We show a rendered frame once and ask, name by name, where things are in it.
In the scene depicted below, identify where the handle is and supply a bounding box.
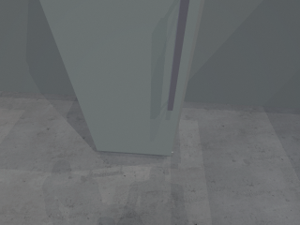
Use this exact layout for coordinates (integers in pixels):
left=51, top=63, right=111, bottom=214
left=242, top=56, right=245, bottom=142
left=167, top=0, right=189, bottom=111

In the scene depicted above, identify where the fridge door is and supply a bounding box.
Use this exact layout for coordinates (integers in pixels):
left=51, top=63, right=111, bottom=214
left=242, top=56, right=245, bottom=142
left=39, top=0, right=201, bottom=156

